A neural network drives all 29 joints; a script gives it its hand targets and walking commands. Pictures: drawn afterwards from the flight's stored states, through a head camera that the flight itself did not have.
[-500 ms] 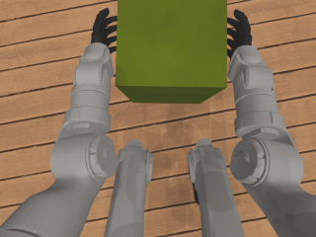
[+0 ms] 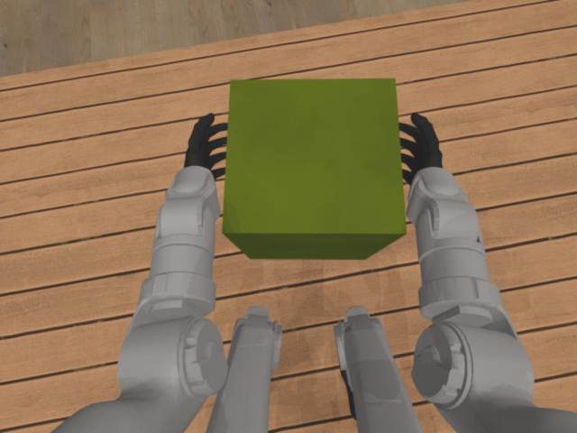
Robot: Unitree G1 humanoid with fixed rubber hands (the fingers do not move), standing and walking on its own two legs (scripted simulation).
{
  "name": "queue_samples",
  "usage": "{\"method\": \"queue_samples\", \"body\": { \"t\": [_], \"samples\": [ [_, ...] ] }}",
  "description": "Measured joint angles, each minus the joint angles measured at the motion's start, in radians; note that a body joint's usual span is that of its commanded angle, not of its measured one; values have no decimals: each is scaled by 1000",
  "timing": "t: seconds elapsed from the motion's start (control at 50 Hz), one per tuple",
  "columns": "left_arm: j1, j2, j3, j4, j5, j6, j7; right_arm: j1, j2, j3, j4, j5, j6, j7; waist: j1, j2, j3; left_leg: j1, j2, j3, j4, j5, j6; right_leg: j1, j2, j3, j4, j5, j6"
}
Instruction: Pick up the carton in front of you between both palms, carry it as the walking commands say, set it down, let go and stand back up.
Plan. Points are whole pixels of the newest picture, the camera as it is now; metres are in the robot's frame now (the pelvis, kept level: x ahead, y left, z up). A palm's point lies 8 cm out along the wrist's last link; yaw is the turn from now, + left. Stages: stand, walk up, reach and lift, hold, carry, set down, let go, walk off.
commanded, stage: reach and lift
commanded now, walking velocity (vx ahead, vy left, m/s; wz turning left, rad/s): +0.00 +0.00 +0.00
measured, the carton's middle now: (309, 185) +0.47 +0.00 -0.12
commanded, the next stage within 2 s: hold in 1.88 s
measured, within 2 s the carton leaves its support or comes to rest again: neither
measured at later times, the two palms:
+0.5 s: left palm (152, 159) +0.40 +0.15 +0.11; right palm (493, 156) +0.40 -0.15 +0.11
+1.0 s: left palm (56, 137) +0.36 +0.15 +0.23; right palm out of the picture +0.36 -0.15 +0.23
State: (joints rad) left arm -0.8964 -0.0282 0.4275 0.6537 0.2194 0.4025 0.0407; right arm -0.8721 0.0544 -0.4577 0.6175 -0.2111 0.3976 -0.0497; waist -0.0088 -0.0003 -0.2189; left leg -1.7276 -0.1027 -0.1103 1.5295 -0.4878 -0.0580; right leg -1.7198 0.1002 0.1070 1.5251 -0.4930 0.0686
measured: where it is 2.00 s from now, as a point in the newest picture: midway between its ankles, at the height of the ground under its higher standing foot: (305, 392)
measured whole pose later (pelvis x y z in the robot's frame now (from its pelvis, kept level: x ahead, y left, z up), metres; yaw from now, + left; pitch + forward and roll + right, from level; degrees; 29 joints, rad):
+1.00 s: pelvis +0.07 +0.00 +0.21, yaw +0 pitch -2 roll +0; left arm -0.27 -0.15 0.26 0.40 0.27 0.60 0.01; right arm -0.27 0.15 -0.27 0.40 -0.27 0.60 0.00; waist 0.00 0.00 -0.07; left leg -0.20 -0.04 -0.15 0.46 -0.23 -0.02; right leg -0.20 0.04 0.14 0.46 -0.23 0.02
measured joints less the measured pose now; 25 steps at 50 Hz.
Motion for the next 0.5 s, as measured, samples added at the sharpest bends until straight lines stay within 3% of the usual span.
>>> {"method": "queue_samples", "body": {
  "t": [0.5],
  "samples": [
    [410,-90,-73,-74,-5,-51,-3,396,77,90,-55,-4,-50,14,2,0,21,756,25,-24,-549,96,24,752,-27,25,-545,96,-32]
  ]
}}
